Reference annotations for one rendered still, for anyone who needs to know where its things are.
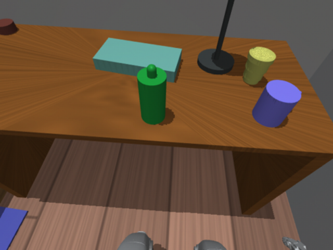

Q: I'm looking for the right robot hand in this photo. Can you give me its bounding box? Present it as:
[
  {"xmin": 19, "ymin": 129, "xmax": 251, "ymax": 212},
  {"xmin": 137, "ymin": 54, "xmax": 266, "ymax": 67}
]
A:
[{"xmin": 282, "ymin": 237, "xmax": 306, "ymax": 250}]

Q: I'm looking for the desk lamp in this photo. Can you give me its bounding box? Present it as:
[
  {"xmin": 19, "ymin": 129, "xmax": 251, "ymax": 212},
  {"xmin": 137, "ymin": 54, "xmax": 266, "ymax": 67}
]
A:
[{"xmin": 197, "ymin": 0, "xmax": 234, "ymax": 74}]

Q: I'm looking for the desk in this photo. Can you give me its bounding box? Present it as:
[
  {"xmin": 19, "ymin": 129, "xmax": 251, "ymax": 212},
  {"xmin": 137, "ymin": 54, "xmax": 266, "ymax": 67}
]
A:
[{"xmin": 0, "ymin": 24, "xmax": 333, "ymax": 215}]

